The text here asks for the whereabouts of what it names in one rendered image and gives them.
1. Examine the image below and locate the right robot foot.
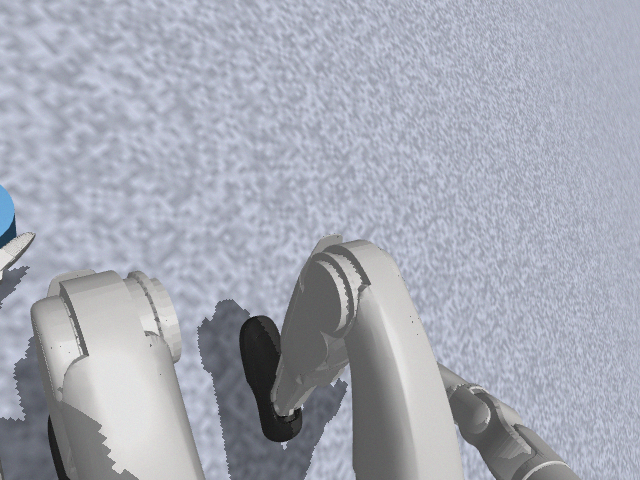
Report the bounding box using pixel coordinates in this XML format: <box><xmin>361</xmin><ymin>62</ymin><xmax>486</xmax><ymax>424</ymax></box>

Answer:
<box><xmin>239</xmin><ymin>315</ymin><xmax>302</xmax><ymax>442</ymax></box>

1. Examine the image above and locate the left robot foot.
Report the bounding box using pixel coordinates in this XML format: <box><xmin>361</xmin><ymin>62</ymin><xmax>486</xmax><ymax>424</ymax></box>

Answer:
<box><xmin>48</xmin><ymin>415</ymin><xmax>70</xmax><ymax>480</ymax></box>

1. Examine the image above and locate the right robot arm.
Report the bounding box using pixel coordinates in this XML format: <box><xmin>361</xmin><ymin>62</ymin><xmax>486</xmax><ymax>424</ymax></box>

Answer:
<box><xmin>449</xmin><ymin>384</ymin><xmax>581</xmax><ymax>480</ymax></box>

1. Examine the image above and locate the right robot hand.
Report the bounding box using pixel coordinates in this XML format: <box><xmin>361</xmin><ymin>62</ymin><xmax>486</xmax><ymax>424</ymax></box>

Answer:
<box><xmin>437</xmin><ymin>362</ymin><xmax>470</xmax><ymax>401</ymax></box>

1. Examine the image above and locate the can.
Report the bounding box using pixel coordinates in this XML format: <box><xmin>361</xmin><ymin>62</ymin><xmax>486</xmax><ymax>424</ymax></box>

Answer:
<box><xmin>0</xmin><ymin>185</ymin><xmax>17</xmax><ymax>249</ymax></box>

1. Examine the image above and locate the left robot hand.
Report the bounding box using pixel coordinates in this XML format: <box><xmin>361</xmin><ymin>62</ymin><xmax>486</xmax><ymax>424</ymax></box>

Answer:
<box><xmin>0</xmin><ymin>232</ymin><xmax>36</xmax><ymax>285</ymax></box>

